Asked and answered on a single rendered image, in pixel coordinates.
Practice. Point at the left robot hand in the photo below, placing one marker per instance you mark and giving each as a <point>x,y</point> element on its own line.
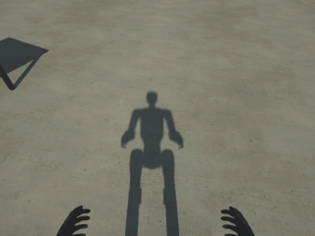
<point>68,227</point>

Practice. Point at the right robot hand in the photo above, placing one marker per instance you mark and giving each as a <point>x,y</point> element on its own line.
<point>242,227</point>

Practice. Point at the table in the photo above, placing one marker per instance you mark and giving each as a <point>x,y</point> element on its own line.
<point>6,79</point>

